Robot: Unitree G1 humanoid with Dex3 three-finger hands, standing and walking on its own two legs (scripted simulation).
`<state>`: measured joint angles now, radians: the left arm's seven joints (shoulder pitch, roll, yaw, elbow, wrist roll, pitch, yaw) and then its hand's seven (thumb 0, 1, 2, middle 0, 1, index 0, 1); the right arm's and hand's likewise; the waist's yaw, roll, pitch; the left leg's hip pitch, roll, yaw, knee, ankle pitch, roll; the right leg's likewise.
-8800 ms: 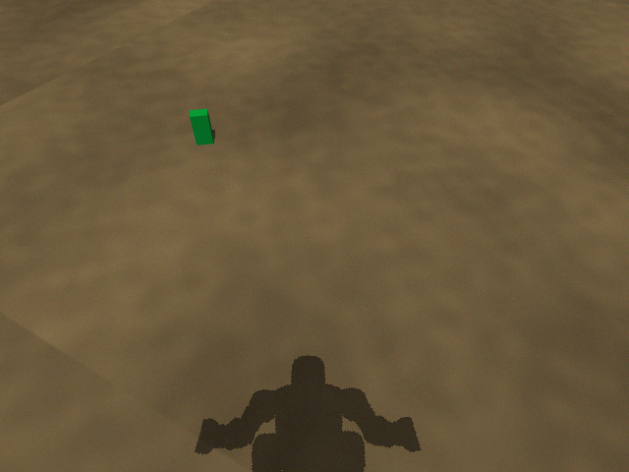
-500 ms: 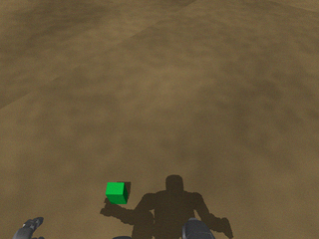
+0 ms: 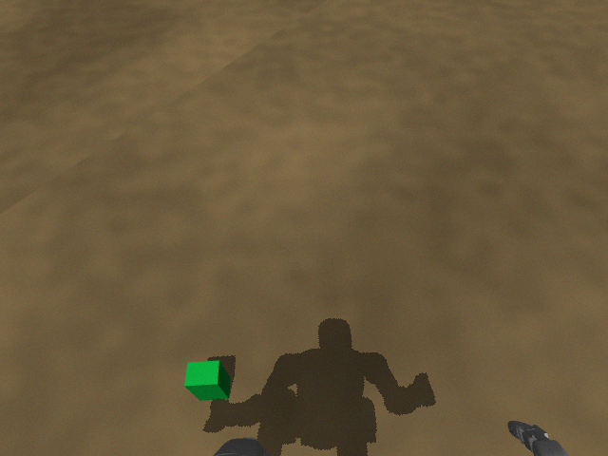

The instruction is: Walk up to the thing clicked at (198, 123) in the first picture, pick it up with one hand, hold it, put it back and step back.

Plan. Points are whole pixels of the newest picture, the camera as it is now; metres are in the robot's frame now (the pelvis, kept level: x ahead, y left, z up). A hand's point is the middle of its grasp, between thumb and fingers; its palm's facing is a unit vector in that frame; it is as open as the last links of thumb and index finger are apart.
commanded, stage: stand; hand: left
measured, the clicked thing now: (209, 381) +0.38 +0.30 -0.68
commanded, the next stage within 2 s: walk up in 0.86 s
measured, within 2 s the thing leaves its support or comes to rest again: neither
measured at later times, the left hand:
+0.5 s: hand out of the picture +0.12 +0.26 -0.14, palm faces -0.02 -0.94 -0.33, open 7.4 cm
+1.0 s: hand out of the picture +0.08 +0.29 -0.15, palm faces +0.00 -0.94 -0.35, open 7.4 cm
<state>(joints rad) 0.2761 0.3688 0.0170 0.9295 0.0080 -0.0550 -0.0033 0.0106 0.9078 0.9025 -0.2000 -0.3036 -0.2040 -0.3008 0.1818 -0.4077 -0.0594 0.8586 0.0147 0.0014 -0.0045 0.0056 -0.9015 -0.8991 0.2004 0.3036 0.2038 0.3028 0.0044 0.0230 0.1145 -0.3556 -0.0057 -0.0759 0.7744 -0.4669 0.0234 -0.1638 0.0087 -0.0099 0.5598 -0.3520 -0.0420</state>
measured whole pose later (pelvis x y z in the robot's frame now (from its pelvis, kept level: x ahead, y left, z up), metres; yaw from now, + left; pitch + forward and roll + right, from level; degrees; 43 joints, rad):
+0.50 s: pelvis +0.01 +0.01 +0.01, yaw +0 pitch -3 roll +0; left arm 0.08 0.34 0.01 1.08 0.00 -0.02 -0.01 0.01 0.91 0.90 -0.20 -0.30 -0.20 -0.30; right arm 0.07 -0.35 0.00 1.09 0.00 -0.01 0.01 0.00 -0.90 -0.90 0.20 0.30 0.21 0.30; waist -0.01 0.00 0.08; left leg -0.18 0.02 -0.02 0.38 -0.15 -0.03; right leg -0.03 0.02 -0.01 0.37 -0.28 -0.02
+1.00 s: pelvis -0.02 +0.03 +0.01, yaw -1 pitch -2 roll +0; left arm 0.05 0.37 0.05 1.06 -0.02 0.02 0.00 0.01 0.91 0.90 -0.20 -0.30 -0.20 -0.30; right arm 0.01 -0.36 -0.02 1.08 0.01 0.01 0.01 0.00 -0.90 -0.90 0.20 0.30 0.21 0.30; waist 0.00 -0.01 0.17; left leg -0.27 0.00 0.00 0.42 -0.11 0.01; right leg -0.18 0.00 0.01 0.52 -0.27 -0.01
